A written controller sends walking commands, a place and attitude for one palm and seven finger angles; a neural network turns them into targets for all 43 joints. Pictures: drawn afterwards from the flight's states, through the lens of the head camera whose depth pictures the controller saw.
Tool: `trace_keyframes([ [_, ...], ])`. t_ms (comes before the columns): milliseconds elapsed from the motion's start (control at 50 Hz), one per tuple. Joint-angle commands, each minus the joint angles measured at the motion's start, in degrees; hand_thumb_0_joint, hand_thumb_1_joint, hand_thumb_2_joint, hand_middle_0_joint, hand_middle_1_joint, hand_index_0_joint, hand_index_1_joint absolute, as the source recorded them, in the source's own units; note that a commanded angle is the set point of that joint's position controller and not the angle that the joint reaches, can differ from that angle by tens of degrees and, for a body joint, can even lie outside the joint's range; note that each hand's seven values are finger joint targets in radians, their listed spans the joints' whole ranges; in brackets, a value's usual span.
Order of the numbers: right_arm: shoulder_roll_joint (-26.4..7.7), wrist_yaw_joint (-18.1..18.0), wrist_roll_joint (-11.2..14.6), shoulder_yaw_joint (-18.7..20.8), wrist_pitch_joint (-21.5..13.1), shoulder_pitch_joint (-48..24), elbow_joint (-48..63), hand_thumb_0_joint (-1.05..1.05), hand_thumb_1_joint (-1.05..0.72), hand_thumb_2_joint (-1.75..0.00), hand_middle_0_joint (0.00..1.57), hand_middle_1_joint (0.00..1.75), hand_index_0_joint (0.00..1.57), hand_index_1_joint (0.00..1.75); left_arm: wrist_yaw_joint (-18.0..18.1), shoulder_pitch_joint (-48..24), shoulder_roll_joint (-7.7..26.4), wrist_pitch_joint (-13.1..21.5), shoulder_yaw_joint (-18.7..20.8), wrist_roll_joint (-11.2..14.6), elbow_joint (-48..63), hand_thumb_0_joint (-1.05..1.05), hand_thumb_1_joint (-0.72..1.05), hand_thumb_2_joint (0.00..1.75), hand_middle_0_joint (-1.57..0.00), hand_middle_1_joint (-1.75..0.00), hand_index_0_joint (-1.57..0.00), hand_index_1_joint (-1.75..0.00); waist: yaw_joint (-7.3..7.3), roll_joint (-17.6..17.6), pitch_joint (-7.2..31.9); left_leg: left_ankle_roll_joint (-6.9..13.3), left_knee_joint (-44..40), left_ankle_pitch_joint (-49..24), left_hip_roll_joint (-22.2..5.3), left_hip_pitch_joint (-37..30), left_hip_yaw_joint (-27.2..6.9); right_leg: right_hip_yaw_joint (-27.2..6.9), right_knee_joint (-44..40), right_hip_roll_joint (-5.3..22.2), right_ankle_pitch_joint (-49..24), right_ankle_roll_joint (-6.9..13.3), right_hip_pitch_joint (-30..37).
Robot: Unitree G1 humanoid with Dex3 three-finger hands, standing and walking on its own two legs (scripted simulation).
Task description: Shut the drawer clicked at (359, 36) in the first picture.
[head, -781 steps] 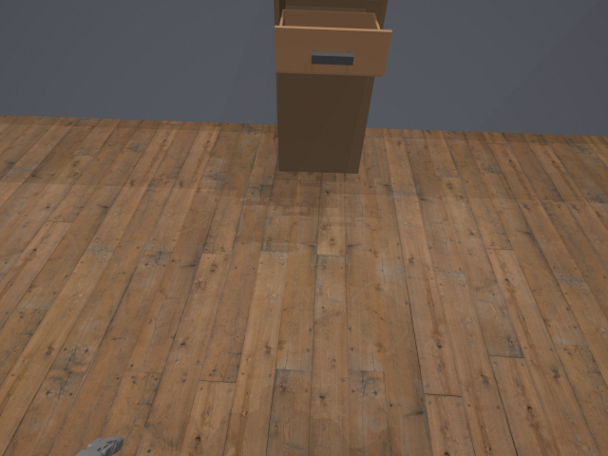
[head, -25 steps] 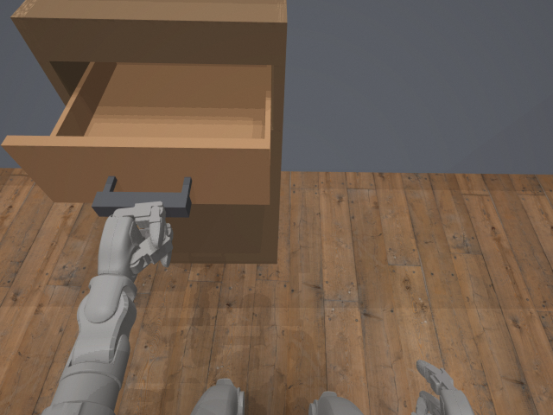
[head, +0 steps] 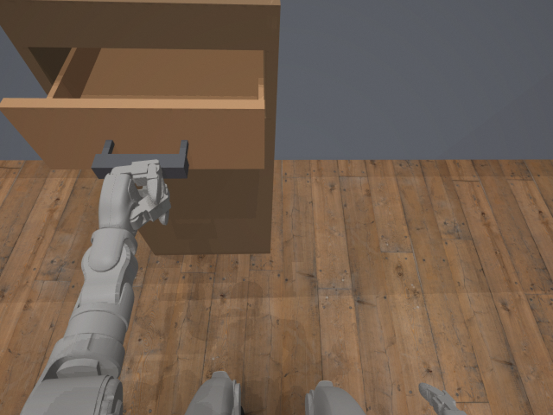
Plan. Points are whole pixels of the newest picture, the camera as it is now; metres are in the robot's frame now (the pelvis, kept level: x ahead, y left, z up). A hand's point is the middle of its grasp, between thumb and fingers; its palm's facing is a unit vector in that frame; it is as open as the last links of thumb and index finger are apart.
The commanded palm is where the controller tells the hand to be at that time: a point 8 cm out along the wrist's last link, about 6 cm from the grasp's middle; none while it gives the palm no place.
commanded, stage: push the drawer shut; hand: left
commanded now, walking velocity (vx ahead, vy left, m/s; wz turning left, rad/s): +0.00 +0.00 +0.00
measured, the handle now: (144, 155) +0.49 +0.21 +0.05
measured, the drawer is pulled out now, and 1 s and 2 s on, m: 0.14 0.02 0.00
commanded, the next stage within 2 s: pull the fist back off the drawer in 1.38 s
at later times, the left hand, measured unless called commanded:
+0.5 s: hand (172, 160) +0.48 +0.17 +0.05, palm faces +0.04 -1.00 -0.03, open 3.3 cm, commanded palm +0.46 +0.22 +0.05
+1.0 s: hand (174, 136) +0.53 +0.17 +0.05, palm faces +0.04 -1.00 -0.03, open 3.4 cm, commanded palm +0.52 +0.21 +0.05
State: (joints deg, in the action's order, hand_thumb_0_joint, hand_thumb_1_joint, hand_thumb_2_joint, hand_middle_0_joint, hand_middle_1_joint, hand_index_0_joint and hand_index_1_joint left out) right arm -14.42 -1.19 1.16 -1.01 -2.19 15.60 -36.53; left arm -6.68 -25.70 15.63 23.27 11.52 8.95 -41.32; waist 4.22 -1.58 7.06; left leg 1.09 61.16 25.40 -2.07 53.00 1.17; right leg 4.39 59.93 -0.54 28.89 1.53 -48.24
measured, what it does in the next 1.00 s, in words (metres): stands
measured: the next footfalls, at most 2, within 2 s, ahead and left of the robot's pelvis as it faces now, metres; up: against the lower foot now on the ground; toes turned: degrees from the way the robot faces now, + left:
none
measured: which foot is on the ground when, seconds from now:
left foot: down 0.00-1.00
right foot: down 0.00-1.00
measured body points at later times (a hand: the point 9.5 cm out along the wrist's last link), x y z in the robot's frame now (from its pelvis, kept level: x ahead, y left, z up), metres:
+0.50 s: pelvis +0.00 +0.00 -0.01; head +0.12 +0.01 +0.43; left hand +0.47 +0.22 +0.05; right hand +0.04 -0.26 -0.13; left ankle +0.04 +0.11 -0.66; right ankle +0.00 -0.11 -0.66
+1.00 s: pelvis +0.00 +0.01 -0.01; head +0.15 +0.02 +0.41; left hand +0.52 +0.22 +0.06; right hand +0.00 -0.26 -0.13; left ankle +0.04 +0.11 -0.66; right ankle +0.00 -0.11 -0.66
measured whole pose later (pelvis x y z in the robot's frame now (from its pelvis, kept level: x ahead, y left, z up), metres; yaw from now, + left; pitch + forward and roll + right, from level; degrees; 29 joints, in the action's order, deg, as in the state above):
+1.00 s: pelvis +0.00 +0.01 -0.01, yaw -2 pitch +24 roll -4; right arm -14.9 0.9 -1.4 -2.0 4.0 20.3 -36.9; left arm -7.3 -53.0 27.1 24.6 22.2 2.4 -67.3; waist 10.7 -2.0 7.0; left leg 1.5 65.0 26.7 -3.5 62.6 0.9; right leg 4.4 61.8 -2.0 28.8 1.2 -57.3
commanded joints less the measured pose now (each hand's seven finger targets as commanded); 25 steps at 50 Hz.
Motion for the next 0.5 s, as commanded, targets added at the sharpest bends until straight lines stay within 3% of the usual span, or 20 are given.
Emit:
trace_keyframes([
  [0, -9.0, -0.3, -0.4, 3.0, -1.5, 3.9, 4.7, 0.0, -0.9, -0.9, 0.2, 0.3, 0.2, 0.3, 0.7, -28.2, 11.9, 4.9, 4.5, 0.4, 8.9, 0.0, 0.9, 0.9, -1.4, -1.6, -1.4, -1.6, 2.63, -1.5, 20.7, 0.4, -6.7, -10.6, 1.0, -17.0, -3.5, -3.5, -8.8, -0.9, -13.2, -0.5, 3.8],
  [40, -9.0, -0.3, -0.5, 2.9, -1.0, 4.5, 4.6, 0.0, -0.9, -0.9, 0.2, 0.3, 0.2, 0.3, 0.6, -29.6, 12.6, 4.9, 4.9, 0.0, 6.0, 0.0, 0.9, 0.9, -1.4, -1.6, -1.4, -1.6, 2.92, -1.0, 20.5, 0.4, -6.5, -10.4, 1.0, -16.2, -3.5, -3.7, -8.9, -1.0, -13.0, -0.5, 3.8],
  [80, -9.1, -0.1, -0.7, 2.8, -0.9, 5.1, 4.4, 0.0, -0.9, -0.9, 0.2, 0.3, 0.2, 0.3, 0.3, -32.4, 13.1, 5.3, 5.2, -0.2, 5.0, 0.0, 0.9, 0.9, -1.4, -1.6, -1.4, -1.6, 2.95, -3.0, 22.0, 0.4, -6.2, -11.0, 1.1, -17.1, -3.6, -3.6, -8.4, -1.0, -13.0, -0.4, 2.8],
  [160, -9.4, 0.1, -1.0, 3.0, -0.3, 6.8, 4.1, 0.0, -0.9, -0.9, 0.2, 0.3, 0.2, 0.3, -0.1, -34.8, 15.2, 5.5, 7.0, -0.4, 1.9, 0.0, 0.9, 0.9, -1.4, -1.6, -1.4, -1.6, 3.08, -2.8, 24.2, 0.5, -5.5, -13.1, 0.9, -17.5, -3.8, -3.5, -7.7, -1.3, -14.5, -0.4, 2.8],
  [200, -9.3, 0.3, -1.1, 3.0, 0.2, 7.3, 3.8, 0.0, -0.9, -0.9, 0.2, 0.3, 0.2, 0.3, -0.2, -37.2, 15.1, 5.8, 6.7, -0.8, 1.6, 0.0, 0.9, 0.9, -1.4, -1.6, -1.4, -1.6, 3.25, -4.6, 25.2, 0.3, -5.4, -14.8, 0.7, -18.8, -4.0, -3.3, -7.1, -1.3, -15.5, -0.3, 1.9],
  [220, -9.2, 0.5, -1.2, 3.1, 0.3, 7.6, 3.9, 0.0, -0.9, -0.9, 0.2, 0.3, 0.2, 0.3, -0.3, -37.1, 14.0, 5.7, 6.2, -0.8, 0.6, 0.0, 0.9, 0.9, -1.4, -1.6, -1.4, -1.6, 3.41, -4.1, 25.5, 0.3, -5.2, -14.9, 0.8, -18.8, -3.8, -3.3, -7.3, -1.4, -15.6, -0.4, 2.1],
  [260, -9.7, 0.6, -1.4, 3.3, 0.7, 8.5, 3.8, 0.0, -0.9, -0.9, 0.2, 0.3, 0.2, 0.3, -0.1, -37.1, 15.5, 5.9, 7.5, -1.1, 0.0, 0.0, 0.9, 0.9, -1.4, -1.6, -1.4, -1.6, 3.35, -4.0, 26.8, 0.3, -4.9, -16.9, 0.6, -20.0, -4.2, -3.0, -6.8, -1.6, -16.7, -0.2, 1.6],
  [280, -9.6, 0.8, -1.3, 3.3, 1.0, 8.7, 3.9, 0.0, -0.9, -0.9, 0.2, 0.3, 0.2, 0.3, 0.0, -36.9, 15.4, 6.0, 7.5, -1.2, -0.3, 0.0, 0.9, 0.9, -1.4, -1.6, -1.4, -1.6, 3.07, -4.4, 26.7, 0.1, -5.1, -17.6, 0.5, -20.4, -4.3, -2.8, -6.8, -1.5, -16.8, -0.2, 1.3],
  [300, -9.4, 0.9, -1.4, 3.3, 1.2, 8.8, 3.6, 0.0, -0.9, -0.9, 0.2, 0.3, 0.2, 0.3, 0.1, -38.2, 14.3, 6.1, 6.5, -1.3, -0.3, 0.0, 0.9, 0.9, -1.4, -1.6, -1.4, -1.6, 3.68, -4.2, 26.8, 0.3, -4.9, -18.2, 0.4, -20.6, -4.2, -2.8, -6.8, -1.6, -17.5, -0.3, 1.2],
  [360, -9.8, 1.1, -1.6, 3.2, 1.9, 10.0, 3.1, 0.0, -0.9, -0.9, 0.2, 0.3, 0.2, 0.3, 0.6, -39.5, 17.6, 6.0, 9.3, -1.7, -4.1, 0.0, 0.9, 0.9, -1.4, -1.6, -1.4, -1.6, 4.28, -0.9, 23.9, 0.8, -4.5, -15.9, 0.6, -16.1, -3.7, -3.3, -7.2, -1.9, -17.0, -0.5, 2.4],
  [380, -9.9, 1.0, -1.7, 3.3, 2.1, 10.1, 3.3, 0.0, -0.9, -0.9, 0.2, 0.3, 0.2, 0.3, 0.6, -40.2, 19.2, 6.5, 10.4, -2.1, -3.5, 0.0, 0.9, 0.9, -1.4, -1.6, -1.4, -1.6, 4.02, -1.6, 25.0, 0.7, -4.4, -16.1, 0.6, -16.1, -3.5, -3.6, -7.0, -1.8, -17.3, -0.6, 2.9],
  [420, -9.5, 1.2, -1.7, 3.2, 2.5, 10.3, 3.5, 0.0, -0.9, -0.9, 0.2, 0.3, 0.2, 0.3, 0.4, -41.5, 18.3, 6.6, 9.5, -2.4, -4.2, 0.0, 0.9, 0.9, -1.4, -1.6, -1.4, -1.6, 4.47, -2.2, 25.6, 0.9, -4.0, -16.1, 0.8, -15.6, -3.0, -4.0, -7.1, -1.7, -18.0, -0.7, 3.3],
  [440, -9.7, 1.1, -1.8, 3.2, 2.7, 10.7, 3.0, 0.0, -0.9, -0.9, 0.2, 0.3, 0.2, 0.3, 0.4, -42.2, 20.0, 6.7, 10.6, -2.7, -4.9, 0.0, 0.9, 0.9, -1.4, -1.6, -1.4, -1.6, 4.55, -1.9, 25.5, 0.9, -3.8, -16.3, 0.7, -15.3, -3.1, -4.0, -7.0, -1.8, -18.3, -0.7, 3.4],
  [480, -9.6, 1.2, -1.8, 3.1, 3.0, 11.2, 3.2, 0.0, -0.9, -0.9, 0.2, 0.3, 0.2, 0.3, 0.0, -43.0, 20.0, 7.0, 10.2, -3.1, -5.2, 0.0, 0.9, 0.9, -1.4, -1.6, -1.4, -1.6, 4.39, -4.5, 26.3, 0.6, -3.9, -17.8, 0.6, -17.2, -3.5, -3.8, -6.5, -1.9, -18.7, -0.4, 2.3],
])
